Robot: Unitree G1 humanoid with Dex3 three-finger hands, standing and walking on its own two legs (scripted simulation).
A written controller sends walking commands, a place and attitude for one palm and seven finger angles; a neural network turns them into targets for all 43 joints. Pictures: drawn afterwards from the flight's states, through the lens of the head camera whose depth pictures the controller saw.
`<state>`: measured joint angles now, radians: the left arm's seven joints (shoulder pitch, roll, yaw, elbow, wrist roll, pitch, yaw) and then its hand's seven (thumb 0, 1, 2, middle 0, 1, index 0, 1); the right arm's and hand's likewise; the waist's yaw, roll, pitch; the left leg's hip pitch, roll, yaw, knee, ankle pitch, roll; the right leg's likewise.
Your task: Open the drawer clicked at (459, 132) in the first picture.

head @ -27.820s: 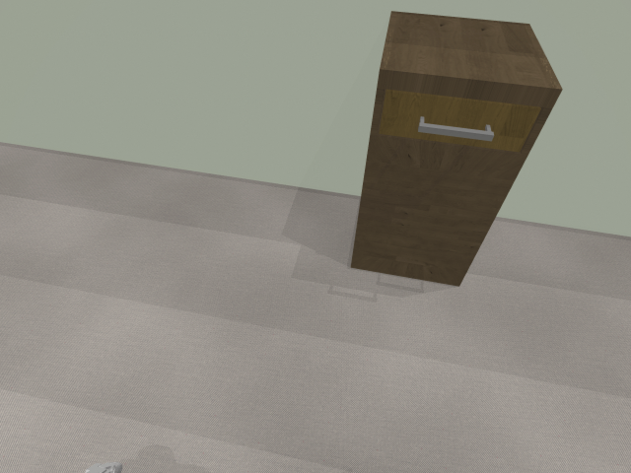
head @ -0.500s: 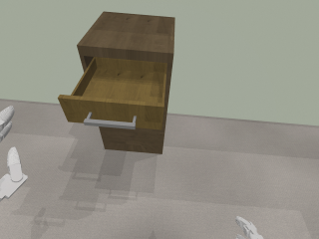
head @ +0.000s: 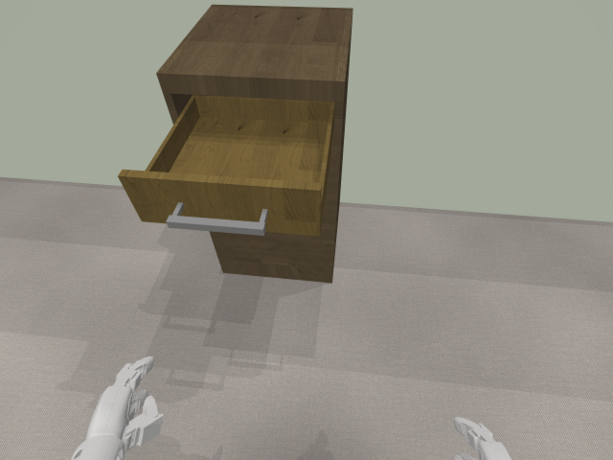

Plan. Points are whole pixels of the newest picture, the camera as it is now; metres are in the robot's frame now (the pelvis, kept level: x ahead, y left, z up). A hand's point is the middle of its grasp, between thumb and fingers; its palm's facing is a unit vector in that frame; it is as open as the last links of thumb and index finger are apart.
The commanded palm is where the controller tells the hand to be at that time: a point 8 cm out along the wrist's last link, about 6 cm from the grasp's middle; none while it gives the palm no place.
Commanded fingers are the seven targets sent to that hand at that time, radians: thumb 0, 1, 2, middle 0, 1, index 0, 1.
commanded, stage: let the arm hang, fingers relaxed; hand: left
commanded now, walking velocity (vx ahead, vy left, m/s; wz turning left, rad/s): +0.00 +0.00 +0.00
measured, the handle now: (218, 218) +0.54 +0.19 -0.05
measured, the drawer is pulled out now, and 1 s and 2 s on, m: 0.30 0.30 0.30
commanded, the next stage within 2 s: look to check the result in 0.92 s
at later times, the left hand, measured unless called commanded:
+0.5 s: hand out of the picture -0.02 +0.18 -0.15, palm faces +0.03 -0.98 -0.21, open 7.3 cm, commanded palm none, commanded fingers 0.00 0.90 0.90 -0.20 -0.30 -0.20 -0.30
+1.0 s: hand out of the picture -0.01 +0.17 -0.16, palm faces +0.03 -0.99 -0.17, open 7.4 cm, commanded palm none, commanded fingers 0.00 0.90 0.90 -0.20 -0.30 -0.20 -0.30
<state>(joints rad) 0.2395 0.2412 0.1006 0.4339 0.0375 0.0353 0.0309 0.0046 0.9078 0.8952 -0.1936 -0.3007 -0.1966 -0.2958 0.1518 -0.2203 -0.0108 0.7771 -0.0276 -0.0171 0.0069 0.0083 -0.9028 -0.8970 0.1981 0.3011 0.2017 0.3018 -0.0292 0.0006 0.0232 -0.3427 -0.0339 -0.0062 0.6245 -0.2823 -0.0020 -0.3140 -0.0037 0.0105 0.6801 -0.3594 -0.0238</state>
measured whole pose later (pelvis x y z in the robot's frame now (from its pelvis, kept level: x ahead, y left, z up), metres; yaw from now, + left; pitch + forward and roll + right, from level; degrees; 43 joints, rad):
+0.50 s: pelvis +0.01 +0.00 +0.02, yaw +0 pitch -2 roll +0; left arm 0.32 0.16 0.02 1.13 0.01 0.02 0.03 0.00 0.92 0.89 -0.20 -0.30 -0.20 -0.30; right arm 0.33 -0.13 -0.01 1.12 -0.01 0.02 -0.04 0.00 -0.91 -0.90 0.20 0.30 0.20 0.30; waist -0.01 0.02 0.07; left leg -0.20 0.02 -0.02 0.45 -0.21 -0.02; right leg -0.14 0.05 0.00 0.42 -0.25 -0.04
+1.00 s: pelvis +0.01 +0.01 +0.02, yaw -1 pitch -2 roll +0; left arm 0.31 0.12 0.02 1.13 0.01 0.00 0.03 0.00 0.91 0.89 -0.20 -0.30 -0.20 -0.30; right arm 0.33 -0.09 -0.01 1.13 -0.01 0.00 -0.04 0.00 -0.91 -0.90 0.20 0.30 0.20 0.30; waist -0.01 0.00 0.06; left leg -0.21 0.00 -0.01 0.45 -0.22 0.00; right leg -0.15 0.03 0.02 0.43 -0.25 -0.02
